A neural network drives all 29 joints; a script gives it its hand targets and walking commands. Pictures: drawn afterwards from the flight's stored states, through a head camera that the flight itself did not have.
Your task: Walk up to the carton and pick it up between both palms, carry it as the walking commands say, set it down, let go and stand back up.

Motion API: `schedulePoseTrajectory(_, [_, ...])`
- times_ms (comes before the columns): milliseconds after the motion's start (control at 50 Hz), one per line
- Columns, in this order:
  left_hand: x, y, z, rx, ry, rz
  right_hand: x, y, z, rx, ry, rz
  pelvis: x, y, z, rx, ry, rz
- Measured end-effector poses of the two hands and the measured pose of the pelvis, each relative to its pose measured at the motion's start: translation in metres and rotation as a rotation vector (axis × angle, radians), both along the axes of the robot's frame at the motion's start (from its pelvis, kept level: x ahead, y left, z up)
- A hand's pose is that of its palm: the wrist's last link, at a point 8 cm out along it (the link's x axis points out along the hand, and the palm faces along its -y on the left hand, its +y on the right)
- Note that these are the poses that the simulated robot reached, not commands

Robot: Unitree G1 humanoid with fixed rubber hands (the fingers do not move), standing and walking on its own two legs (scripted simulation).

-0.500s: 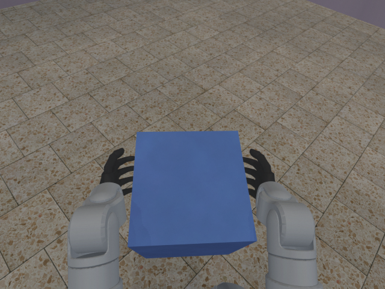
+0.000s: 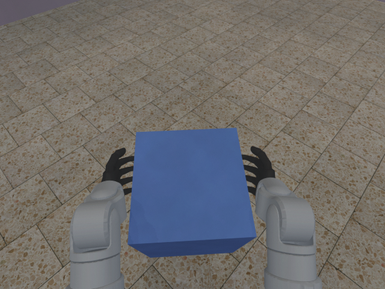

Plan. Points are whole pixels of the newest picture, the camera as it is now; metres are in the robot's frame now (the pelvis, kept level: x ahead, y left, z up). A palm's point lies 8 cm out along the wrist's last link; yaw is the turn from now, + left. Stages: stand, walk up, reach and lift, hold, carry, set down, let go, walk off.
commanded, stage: carry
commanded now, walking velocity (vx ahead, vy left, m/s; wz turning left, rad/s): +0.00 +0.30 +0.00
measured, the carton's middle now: (189, 198) +0.30 +0.00 +0.01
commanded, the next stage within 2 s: none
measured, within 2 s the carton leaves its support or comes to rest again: neither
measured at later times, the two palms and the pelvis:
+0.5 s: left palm (39, 219) +0.24 +0.25 +0.08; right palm (204, 232) +0.21 -0.03 +0.06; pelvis -0.04 +0.14 +0.00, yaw -3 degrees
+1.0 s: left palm out of the picture +0.25 +0.45 +0.11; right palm (84, 197) +0.26 +0.17 +0.12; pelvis -0.02 +0.30 +0.02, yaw -1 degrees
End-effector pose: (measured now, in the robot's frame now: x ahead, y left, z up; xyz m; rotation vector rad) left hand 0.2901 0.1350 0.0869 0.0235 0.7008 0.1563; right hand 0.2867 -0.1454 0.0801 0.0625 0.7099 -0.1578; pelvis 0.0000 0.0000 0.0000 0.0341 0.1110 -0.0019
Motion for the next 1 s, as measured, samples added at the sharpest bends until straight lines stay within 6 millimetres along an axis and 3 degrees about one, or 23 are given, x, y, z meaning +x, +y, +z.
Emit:
schedulePoseTrajectory(100, [-0.026,0.059,-0.03,-0.092,0.083,0.07,-0.008,0.059,-0.009,-0.095,0.088,0.08,-0.011,0.035,0.004,-0.046,-0.018,-0.002])
schedulePoseTrajectory(180, [-0.035,0.083,-0.019,-0.1,0.039,0.084,-0.015,0.083,0.001,-0.084,0.049,0.082,-0.022,0.059,0.008,-0.066,-0.019,-0.006])
schedulePoseTrajectory(260, [-0.033,0.095,0.0,-0.066,-0.025,0.046,-0.024,0.095,0.009,-0.059,-0.014,0.046,-0.028,0.082,0.005,-0.056,-0.016,-0.02])
schedulePoseTrajectory(340, [-0.034,0.099,0.008,-0.015,-0.029,-0.015,-0.042,0.1,0.004,-0.022,-0.018,-0.005,-0.031,0.104,0.0,-0.043,-0.02,-0.04])
schedulePoseTrajectory(440, [-0.041,0.105,0.004,0.036,-0.006,-0.071,-0.065,0.107,-0.014,0.019,0.006,-0.052,-0.039,0.125,-0.008,-0.03,-0.023,-0.052])
schedulePoseTrajectory(520, [-0.055,0.121,-0.003,0.029,0.063,-0.076,-0.079,0.124,-0.014,0.004,0.077,-0.051,-0.046,0.14,0.004,-0.014,-0.038,-0.054])
schedulePoseTrajectory(600, [-0.06,0.146,0.005,0.021,0.037,-0.055,-0.075,0.148,-0.001,0.016,0.048,-0.046,-0.056,0.162,0.011,0.015,-0.032,-0.04])
schedulePoseTrajectory(680, [-0.058,0.185,0.018,0.032,-0.017,-0.026,-0.067,0.186,0.006,0.039,-0.007,-0.035,-0.063,0.197,0.011,0.03,-0.018,-0.02])
schedulePoseTrajectory(780, [-0.063,0.252,0.002,0.001,-0.008,0.011,-0.061,0.253,0.003,-0.017,0.0,0.015,-0.059,0.248,0.0,-0.004,-0.025,0.004])
schedulePoseTrajectory(840, [-0.074,0.285,-0.01,-0.055,0.058,0.052,-0.06,0.286,0.004,-0.085,0.067,0.072,-0.053,0.265,0.009,-0.034,-0.049,-0.025])
schedulePoseTrajectory(900, [-0.071,0.301,-0.007,-0.091,0.074,0.064,-0.054,0.303,0.015,-0.112,0.085,0.079,-0.044,0.279,0.018,-0.066,-0.049,-0.012])
schedulePoseTrajectory(1000, [-0.037,0.314,0.02,-0.075,-0.008,0.041,-0.028,0.315,0.037,-0.081,0.006,0.039,-0.022,0.301,0.024,-0.08,-0.042,-0.016])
